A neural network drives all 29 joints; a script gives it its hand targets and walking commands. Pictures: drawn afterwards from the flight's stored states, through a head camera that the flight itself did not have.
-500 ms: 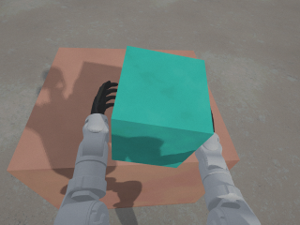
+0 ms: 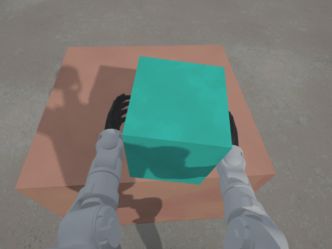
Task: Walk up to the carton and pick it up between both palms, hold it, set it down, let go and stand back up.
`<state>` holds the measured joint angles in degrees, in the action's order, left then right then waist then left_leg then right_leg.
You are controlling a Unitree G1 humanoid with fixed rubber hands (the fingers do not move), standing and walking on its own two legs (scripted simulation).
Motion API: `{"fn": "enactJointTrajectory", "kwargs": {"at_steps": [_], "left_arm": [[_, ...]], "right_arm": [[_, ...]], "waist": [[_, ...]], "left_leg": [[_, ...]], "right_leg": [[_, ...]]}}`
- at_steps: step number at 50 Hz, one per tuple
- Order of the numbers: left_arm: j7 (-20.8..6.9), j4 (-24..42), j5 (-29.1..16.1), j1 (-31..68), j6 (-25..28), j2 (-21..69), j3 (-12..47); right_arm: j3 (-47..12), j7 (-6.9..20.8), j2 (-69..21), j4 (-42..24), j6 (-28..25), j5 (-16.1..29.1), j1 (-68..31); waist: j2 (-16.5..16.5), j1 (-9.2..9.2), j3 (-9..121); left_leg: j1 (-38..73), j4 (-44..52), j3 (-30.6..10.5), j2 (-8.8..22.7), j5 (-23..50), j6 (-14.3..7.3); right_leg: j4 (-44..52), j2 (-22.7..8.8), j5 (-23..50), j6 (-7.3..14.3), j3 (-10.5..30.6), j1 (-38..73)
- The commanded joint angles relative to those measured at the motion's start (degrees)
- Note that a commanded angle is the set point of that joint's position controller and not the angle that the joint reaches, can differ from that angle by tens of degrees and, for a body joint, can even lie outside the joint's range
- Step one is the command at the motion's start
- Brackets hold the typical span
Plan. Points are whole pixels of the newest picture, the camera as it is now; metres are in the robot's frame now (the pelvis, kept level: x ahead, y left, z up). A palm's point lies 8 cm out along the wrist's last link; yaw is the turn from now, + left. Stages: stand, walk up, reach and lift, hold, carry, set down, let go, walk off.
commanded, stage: set down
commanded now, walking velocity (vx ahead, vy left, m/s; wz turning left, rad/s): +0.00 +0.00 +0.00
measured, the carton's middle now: (172, 127) +0.40 -0.04 +0.04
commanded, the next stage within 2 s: let go in 1.74 s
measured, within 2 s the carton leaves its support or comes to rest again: rests again in 1.30 s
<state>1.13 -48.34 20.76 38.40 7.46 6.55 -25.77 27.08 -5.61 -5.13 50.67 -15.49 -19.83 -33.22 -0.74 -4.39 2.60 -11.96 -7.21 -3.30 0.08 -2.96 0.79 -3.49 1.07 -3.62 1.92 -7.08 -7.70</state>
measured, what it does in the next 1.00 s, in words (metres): stands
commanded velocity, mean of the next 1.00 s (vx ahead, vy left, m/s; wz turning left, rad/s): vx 0.00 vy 0.00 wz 0.00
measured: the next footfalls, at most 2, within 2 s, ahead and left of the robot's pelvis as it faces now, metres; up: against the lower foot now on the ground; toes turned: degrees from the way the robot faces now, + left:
none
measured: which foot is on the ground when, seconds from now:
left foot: down 0.00-1.00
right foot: down 0.00-1.00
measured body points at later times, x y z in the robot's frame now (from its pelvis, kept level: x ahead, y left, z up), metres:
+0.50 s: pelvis +0.01 +0.00 -0.01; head +0.10 -0.01 +0.43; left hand +0.44 +0.08 +0.01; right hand +0.38 -0.21 +0.00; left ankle +0.00 +0.13 -0.75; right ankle -0.03 -0.09 -0.75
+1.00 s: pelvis -0.01 +0.01 -0.01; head +0.11 +0.00 +0.42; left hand +0.43 +0.09 -0.01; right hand +0.38 -0.20 -0.02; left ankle +0.00 +0.13 -0.75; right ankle -0.03 -0.09 -0.75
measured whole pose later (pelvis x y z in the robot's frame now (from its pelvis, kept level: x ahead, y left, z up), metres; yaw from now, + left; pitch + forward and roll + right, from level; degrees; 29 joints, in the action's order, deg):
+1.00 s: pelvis -0.01 +0.01 -0.01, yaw -2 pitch +28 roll -1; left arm 5.8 -63.8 19.0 44.0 20.7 3.3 -25.0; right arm 33.7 -5.4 -3.6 58.5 -24.0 -24.8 -37.8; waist -1.1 -4.2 14.4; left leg -36.3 -9.4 -1.7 0.4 -0.7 0.5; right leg -7.2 1.4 -1.5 1.7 -4.0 -33.4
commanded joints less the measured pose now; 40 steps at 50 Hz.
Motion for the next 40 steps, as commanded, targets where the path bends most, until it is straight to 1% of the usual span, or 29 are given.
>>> {"fn": "enactJointTrajectory", "kwargs": {"at_steps": [1,2,3,4,5,6,9,10,11,13,14,15,17,19,20,21,23,24,26,27,30,31,32,33,35,37,38,39,40], "left_arm": [[-4.2,3.2,0.6,32.0,6.5,28.3,18.1],[-4.0,2.5,0.6,32.3,7.2,28.3,18.3],[-3.9,1.8,0.7,32.9,7.8,28.7,18.5],[-3.6,1.5,0.4,33.3,8.7,29.5,19.0],[-3.4,1.4,0.1,33.8,9.4,30.1,19.4],[-3.2,0.7,0.0,34.0,9.9,30.1,20.0],[-2.4,-0.3,0.8,35.0,11.1,31.7,20.3],[-2.1,-1.3,1.2,34.7,11.3,32.0,20.5],[-1.8,-1.3,1.1,34.9,11.4,32.0,20.3],[-1.3,-1.4,1.3,34.9,11.6,32.4,20.1],[-1.3,-1.9,1.4,34.7,11.6,32.7,19.7],[-1.3,-2.4,1.5,34.4,11.8,33.0,19.7],[-1.3,-3.6,2.0,33.4,11.8,32.2,19.0],[-1.0,-4.2,2.3,33.0,11.7,31.8,18.0],[-1.0,-4.3,2.5,32.6,11.7,31.7,17.8],[-1.0,-4.3,2.6,32.4,11.8,32.2,17.4],[-1.0,-4.6,2.9,31.8,12.1,31.9,17.0],[-1.1,-4.5,2.9,32.3,12.4,31.2,16.9],[-1.3,-5.1,3.0,32.8,12.9,31.1,16.7],[-1.2,-5.1,2.9,32.6,13.3,31.5,17.3],[-1.0,-6.1,2.9,32.8,14.1,31.6,16.7],[-0.9,-6.0,2.9,33.6,14.4,31.3,17.1],[-0.9,-6.4,2.7,33.3,14.6,30.8,16.9],[-0.9,-7.3,2.3,34.0,14.8,30.5,16.9],[-0.9,-7.0,2.5,35.1,15.7,31.0,16.9],[-0.8,-7.7,2.6,36.1,16.3,31.2,16.9],[-0.8,-7.8,2.4,35.7,16.5,31.0,16.8],[-0.7,-7.5,2.3,36.4,16.8,30.5,16.4],[-0.7,-8.1,2.4,36.5,17.2,30.3,16.4]], "right_arm": [[-18.2,6.4,-27.0,-6.5,-6.3,-3.6,-35.7],[-18.2,6.4,-27.2,-6.4,-6.7,-3.9,-35.6],[-18.8,6.6,-27.5,-6.2,-7.1,-4.0,-36.4],[-18.8,6.7,-28.5,-6.2,-7.8,-4.7,-36.6],[-18.8,6.8,-28.7,-6.4,-8.2,-4.9,-36.8],[-18.9,6.8,-28.6,-6.4,-8.8,-4.9,-37.0],[-19.3,7.2,-30.8,-4.5,-9.6,-5.6,-37.6],[-19.4,7.3,-30.3,-4.9,-10.0,-5.7,-37.6],[-19.5,7.5,-30.4,-4.7,-10.1,-5.9,-38.4],[-19.3,7.5,-30.2,-2.8,-10.1,-5.5,-37.4],[-19.3,7.4,-30.4,-2.8,-10.2,-5.5,-37.5],[-19.9,7.4,-30.5,-2.0,-10.2,-5.3,-37.2],[-19.9,7.3,-29.8,-2.1,-10.2,-4.7,-37.3],[-19.3,7.4,-28.9,-2.1,-10.1,-5.1,-37.0],[-18.9,7.4,-29.2,-1.8,-10.2,-5.4,-36.8],[-18.6,7.5,-29.2,-2.0,-10.2,-5.5,-36.5],[-18.4,7.3,-29.1,-1.7,-10.5,-5.3,-35.7],[-18.1,7.2,-29.0,-1.3,-10.5,-5.4,-35.2],[-17.5,7.2,-28.7,-1.1,-11.0,-6.0,-35.8],[-17.6,7.3,-28.4,-1.1,-11.1,-6.1,-35.6],[-16.7,7.6,-29.2,-0.8,-11.5,-7.2,-36.2],[-16.8,7.5,-29.2,0.1,-11.9,-7.1,-36.0],[-16.6,7.6,-29.2,-0.4,-12.1,-7.2,-36.0],[-16.0,7.5,-28.8,0.0,-12.4,-7.7,-36.4],[-15.3,7.6,-29.5,1.5,-12.6,-8.2,-36.8],[-15.0,7.6,-30.1,2.0,-13.0,-8.8,-36.9],[-14.6,7.6,-30.3,1.7,-13.2,-9.2,-37.1],[-14.7,7.4,-30.5,2.2,-13.3,-9.4,-37.1],[-15.0,7.3,-30.9,2.5,-13.6,-9.3,-37.2]], "waist": [[0.6,-0.79,34.5],[0.3,-1.29,35.8],[0.9,-1.13,37.0],[0.7,-0.79,38.5],[0.6,-1.07,40.5],[-0.2,-0.56,42.3],[0.1,-0.62,46.8],[-0.6,-0.42,48.0],[0.1,-0.10,49.2],[0.3,-0.42,48.7],[0.3,-0.52,48.8],[1.3,-0.59,48.5],[0.5,-0.32,47.7],[1.0,-0.53,47.0],[1.1,-0.18,46.4],[1.6,-0.60,46.3],[1.3,-0.61,45.5],[1.4,-0.95,45.0],[1.0,-0.91,45.9],[0.6,-0.60,46.8],[0.6,-0.56,49.0],[0.4,-1.03,49.2],[0.9,-0.83,49.4],[0.5,-1.03,49.7],[0.9,-1.38,49.9],[-0.3,-1.10,51.7],[0.3,-1.19,52.2],[-0.3,-1.22,53.0],[0.2,-1.05,53.7]], "left_leg": [[6.0,-2.4,0.7,-1.2,15.7,0.1],[6.0,-2.5,0.8,-1.2,16.3,0.0],[5.9,-2.9,0.9,-0.9,16.9,0.2],[4.6,-3.2,0.8,-0.8,17.7,0.1],[4.2,-3.8,0.8,-0.8,18.3,0.4],[3.7,-4.1,1.1,-0.9,19.2,0.4],[2.6,-4.2,0.9,-0.7,20.5,0.4],[2.2,-4.7,1.1,-0.6,21.0,0.6],[2.1,-4.5,0.9,-0.6,21.3,0.4],[1.8,-4.8,1.0,-0.6,23.0,0.4],[1.1,-5.4,1.0,-0.5,23.8,0.1],[0.3,-5.1,1.0,-0.7,23.7,0.1],[-0.6,-4.9,1.1,-0.7,22.5,-0.1],[-0.6,-4.8,1.0,-0.9,22.8,-0.4],[-0.8,-4.7,1.0,-0.9,22.9,-0.6],[-0.5,-5.1,1.0,-1.1,23.3,-0.3],[0.2,-5.4,1.1,-1.0,24.7,-0.1],[0.2,-5.6,1.0,-1.0,25.2,-0.1],[-0.5,-5.5,0.9,-1.2,24.5,-0.1],[-1.3,-5.4,1.0,-1.1,23.6,0.0],[-1.4,-5.1,1.4,-0.9,23.2,-0.6],[-2.2,-5.4,1.3,-1.1,22.8,-0.2],[-2.2,-5.1,1.7,-0.9,22.5,-0.5],[-2.6,-5.3,1.6,-1.0,21.7,-0.4],[-3.4,-5.5,1.8,-1.0,21.9,-0.2],[-3.9,-5.8,1.9,-1.1,21.2,-0.1],[-4.2,-5.7,1.6,-1.1,21.7,-0.3],[-4.6,-5.5,1.9,-1.1,22.2,-0.5],[-5.5,-5.5,2.1,-1.2,22.1,-0.6]], "right_leg": [[-8.6,0.9,34.9,-4.7,1.2,16.3],[-8.5,1.0,35.4,-4.7,1.2,15.9],[-8.7,1.0,36.1,-4.7,1.2,15.8],[-9.0,1.0,37.3,-4.7,1.3,15.6],[-9.4,0.9,38.1,-4.6,1.7,15.4],[-9.8,0.7,38.4,-4.8,1.7,14.9],[-10.3,0.8,39.8,-4.5,1.7,13.6],[-10.7,1.0,40.4,-4.4,1.8,12.6],[-10.8,1.1,40.6,-4.5,1.8,12.3],[-11.2,1.0,43.5,-4.5,2.5,12.7],[-11.6,0.8,45.1,-4.6,2.5,13.2],[-11.9,1.0,46.2,-4.7,2.5,13.7],[-12.1,0.8,45.1,-4.7,3.0,13.4],[-12.3,0.8,45.5,-4.8,3.2,13.1],[-12.1,0.7,45.3,-4.9,3.1,12.8],[-12.1,1.0,45.8,-5.0,2.9,12.3],[-12.2,1.1,46.8,-4.9,3.1,12.4],[-12.3,1.0,48.0,-4.7,3.2,11.6],[-12.4,1.0,46.2,-4.6,3.1,10.3],[-12.6,0.7,45.2,-4.8,3.3,10.1],[-12.8,0.8,44.6,-5.2,3.2,9.2],[-13.1,0.9,44.3,-4.8,3.4,8.5],[-12.8,0.7,44.0,-5.1,3.3,8.3],[-12.9,0.7,43.8,-5.0,3.4,7.9],[-13.1,0.7,43.5,-5.0,3.2,7.6],[-13.4,0.7,42.1,-4.7,3.4,7.2],[-13.2,0.6,42.5,-4.8,3.2,7.3],[-13.5,0.4,43.2,-4.8,3.4,7.7],[-13.9,0.5,43.8,-4.6,3.4,7.6]]}}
